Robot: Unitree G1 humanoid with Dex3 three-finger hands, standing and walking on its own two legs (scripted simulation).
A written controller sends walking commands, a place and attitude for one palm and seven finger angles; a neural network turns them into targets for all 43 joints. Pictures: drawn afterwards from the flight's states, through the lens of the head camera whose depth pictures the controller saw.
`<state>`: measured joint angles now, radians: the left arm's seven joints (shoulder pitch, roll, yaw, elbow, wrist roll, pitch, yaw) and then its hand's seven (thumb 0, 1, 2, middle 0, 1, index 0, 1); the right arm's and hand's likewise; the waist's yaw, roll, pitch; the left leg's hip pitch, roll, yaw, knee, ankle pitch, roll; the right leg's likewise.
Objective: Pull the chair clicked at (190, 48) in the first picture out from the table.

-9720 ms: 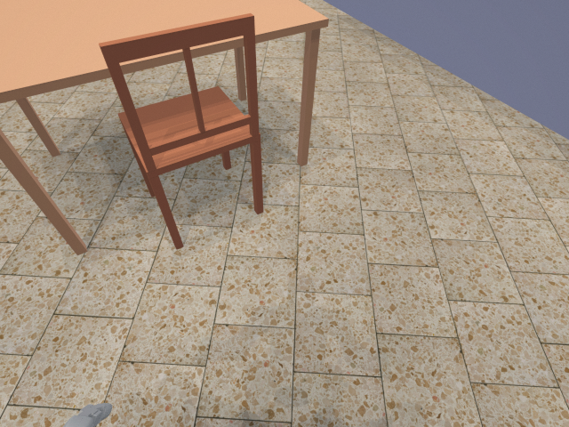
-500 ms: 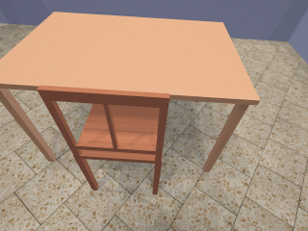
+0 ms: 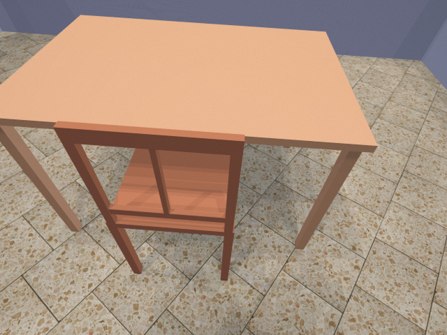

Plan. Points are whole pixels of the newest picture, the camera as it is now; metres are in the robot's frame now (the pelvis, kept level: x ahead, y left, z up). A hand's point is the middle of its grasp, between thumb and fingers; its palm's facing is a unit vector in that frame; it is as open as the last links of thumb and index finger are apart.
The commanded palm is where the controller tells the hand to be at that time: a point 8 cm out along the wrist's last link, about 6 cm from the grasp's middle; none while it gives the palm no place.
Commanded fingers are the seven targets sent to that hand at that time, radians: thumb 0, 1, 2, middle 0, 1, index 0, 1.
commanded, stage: shuffle to correct the standing spot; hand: left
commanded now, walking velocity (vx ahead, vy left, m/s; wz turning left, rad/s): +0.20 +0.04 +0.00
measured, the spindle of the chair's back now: (161, 183) +0.49 +0.20 -0.10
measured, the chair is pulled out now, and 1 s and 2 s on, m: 0.00 0.00 0.00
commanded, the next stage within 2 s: come to a stop and stand still in 0.14 s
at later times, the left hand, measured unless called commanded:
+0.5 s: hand out of the picture +0.08 +0.18 -0.18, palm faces +0.05 -0.98 -0.21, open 7.3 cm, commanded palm none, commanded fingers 0.00 0.90 0.90 -0.20 -0.30 -0.20 -0.30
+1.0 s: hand out of the picture +0.08 +0.19 -0.17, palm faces +0.00 -0.97 -0.23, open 7.3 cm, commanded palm none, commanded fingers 0.00 0.90 0.90 -0.20 -0.30 -0.20 -0.30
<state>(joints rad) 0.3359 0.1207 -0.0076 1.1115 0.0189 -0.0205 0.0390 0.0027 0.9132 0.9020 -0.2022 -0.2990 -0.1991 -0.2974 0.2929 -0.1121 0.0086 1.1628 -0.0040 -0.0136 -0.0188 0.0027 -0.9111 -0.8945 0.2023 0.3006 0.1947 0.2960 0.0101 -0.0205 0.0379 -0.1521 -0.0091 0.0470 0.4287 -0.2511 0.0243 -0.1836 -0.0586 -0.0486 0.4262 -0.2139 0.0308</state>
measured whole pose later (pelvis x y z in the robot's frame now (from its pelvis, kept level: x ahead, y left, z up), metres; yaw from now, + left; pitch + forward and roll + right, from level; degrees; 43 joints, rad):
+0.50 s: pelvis +0.07 +0.01 -0.01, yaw +0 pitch +0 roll +0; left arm 0.29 0.14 0.02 1.08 0.01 -0.03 0.05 0.02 0.94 0.90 -0.20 -0.30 -0.20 -0.30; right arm 0.35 -0.09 0.00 1.16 0.00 -0.01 -0.05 0.00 -0.91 -0.89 0.20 0.30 0.20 0.30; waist -0.01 0.01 0.05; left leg -0.09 -0.02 0.05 0.49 -0.37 0.02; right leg -0.22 -0.03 -0.08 0.56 -0.31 -0.01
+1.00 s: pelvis +0.02 +0.01 -0.01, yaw -1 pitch -2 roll +0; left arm 0.24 0.17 -0.02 1.00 0.01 0.01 0.03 0.00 0.91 0.90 -0.20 -0.30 -0.20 -0.30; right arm 0.22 -0.19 0.00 0.96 -0.01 0.00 -0.02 0.00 -0.91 -0.89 0.20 0.30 0.19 0.30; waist 0.01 0.03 0.03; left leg -0.13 -0.02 0.08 0.50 -0.33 0.04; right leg -0.25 -0.03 -0.03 0.53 -0.25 0.00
